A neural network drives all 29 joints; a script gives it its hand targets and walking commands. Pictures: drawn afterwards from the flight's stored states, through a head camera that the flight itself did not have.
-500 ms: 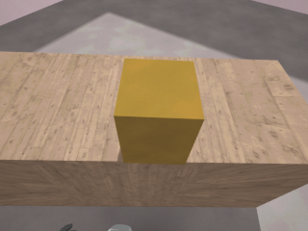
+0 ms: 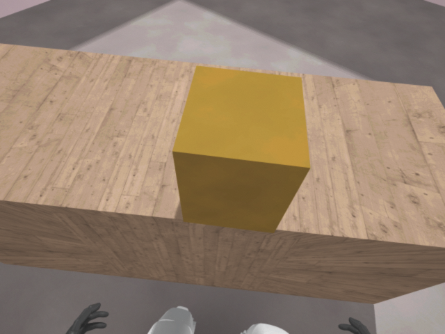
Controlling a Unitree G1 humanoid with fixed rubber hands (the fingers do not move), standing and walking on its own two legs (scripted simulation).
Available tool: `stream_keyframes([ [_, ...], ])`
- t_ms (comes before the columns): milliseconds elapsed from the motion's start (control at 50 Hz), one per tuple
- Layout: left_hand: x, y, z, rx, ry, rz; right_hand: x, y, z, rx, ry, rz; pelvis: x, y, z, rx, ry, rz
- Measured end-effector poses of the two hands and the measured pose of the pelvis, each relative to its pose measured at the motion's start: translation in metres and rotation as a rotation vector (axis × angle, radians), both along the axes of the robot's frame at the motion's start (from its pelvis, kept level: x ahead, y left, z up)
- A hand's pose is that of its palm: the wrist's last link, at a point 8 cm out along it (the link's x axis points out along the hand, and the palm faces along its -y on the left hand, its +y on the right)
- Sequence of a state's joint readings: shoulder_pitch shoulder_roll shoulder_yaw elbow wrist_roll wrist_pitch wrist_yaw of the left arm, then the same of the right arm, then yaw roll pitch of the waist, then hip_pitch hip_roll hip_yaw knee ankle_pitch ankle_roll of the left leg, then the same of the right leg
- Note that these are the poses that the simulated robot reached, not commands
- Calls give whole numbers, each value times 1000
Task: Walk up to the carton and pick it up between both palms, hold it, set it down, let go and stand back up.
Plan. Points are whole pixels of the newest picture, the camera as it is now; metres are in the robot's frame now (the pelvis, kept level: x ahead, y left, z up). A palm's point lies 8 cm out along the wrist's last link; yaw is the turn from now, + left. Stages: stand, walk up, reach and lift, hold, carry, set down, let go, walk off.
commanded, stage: walk up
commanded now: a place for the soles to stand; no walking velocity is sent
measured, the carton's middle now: (237, 155) +0.43 -0.01 +0.03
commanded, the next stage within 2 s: reach and lift in 0.86 s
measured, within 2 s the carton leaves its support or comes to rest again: neither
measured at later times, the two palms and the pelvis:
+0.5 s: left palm out of the picture +0.02 +0.25 -0.11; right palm out of the picture +0.10 -0.24 -0.10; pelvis +0.00 +0.00 +0.01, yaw +4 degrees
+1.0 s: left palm out of the picture +0.06 +0.27 -0.13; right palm out of the picture +0.12 -0.24 -0.12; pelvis -0.01 +0.00 -0.01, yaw +2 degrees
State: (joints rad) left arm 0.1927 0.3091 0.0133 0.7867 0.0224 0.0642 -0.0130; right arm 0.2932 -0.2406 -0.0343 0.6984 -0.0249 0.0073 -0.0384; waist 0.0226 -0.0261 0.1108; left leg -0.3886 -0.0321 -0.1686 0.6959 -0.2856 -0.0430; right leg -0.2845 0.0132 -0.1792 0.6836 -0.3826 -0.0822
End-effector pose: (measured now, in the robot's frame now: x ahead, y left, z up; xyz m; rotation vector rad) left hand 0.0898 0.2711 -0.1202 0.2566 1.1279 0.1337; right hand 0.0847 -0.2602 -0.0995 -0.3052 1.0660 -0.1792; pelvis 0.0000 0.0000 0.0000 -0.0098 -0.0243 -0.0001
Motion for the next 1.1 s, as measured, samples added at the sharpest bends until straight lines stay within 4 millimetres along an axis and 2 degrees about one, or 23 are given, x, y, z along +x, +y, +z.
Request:
stream_keyframes([
  [120,-24,-8,6,7,1,44,10,-6,-3,-1,1,23,0,-5,2,6,-16,41],
  [220,-42,-12,3,-13,18,74,19,8,-7,31,-10,52,-1,-1,1,-6,-21,73],
  [300,-50,-17,-1,-43,33,84,21,24,-3,65,-26,77,-3,-2,4,29,-19,70],
  [400,-63,-23,3,-59,38,93,21,26,0,90,-33,72,-2,-3,9,11,-22,70],
  [500,-74,-19,9,-43,50,118,18,25,2,96,-22,73,-1,-4,14,9,-23,77],
  [740,-84,-6,12,-15,94,135,-5,20,-2,72,70,50,1,0,18,2,-17,85],
  [900,-79,-7,8,-29,88,137,-6,20,-2,61,79,48,5,2,16,5,-17,94],
  [940,-69,-3,2,-27,130,162,4,18,-9,54,66,52,1,1,10,10,16,71],
  [980,-46,2,-6,-6,168,153,25,18,-17,74,34,39,-7,-1,-1,17,31,44],
  [1040,8,3,-8,13,119,110,61,25,-19,117,-66,45,-18,-5,-14,20,41,19],
  [1100,64,-11,12,8,-44,57,83,32,-7,163,-176,55,-23,-8,-15,12,26,6],
])
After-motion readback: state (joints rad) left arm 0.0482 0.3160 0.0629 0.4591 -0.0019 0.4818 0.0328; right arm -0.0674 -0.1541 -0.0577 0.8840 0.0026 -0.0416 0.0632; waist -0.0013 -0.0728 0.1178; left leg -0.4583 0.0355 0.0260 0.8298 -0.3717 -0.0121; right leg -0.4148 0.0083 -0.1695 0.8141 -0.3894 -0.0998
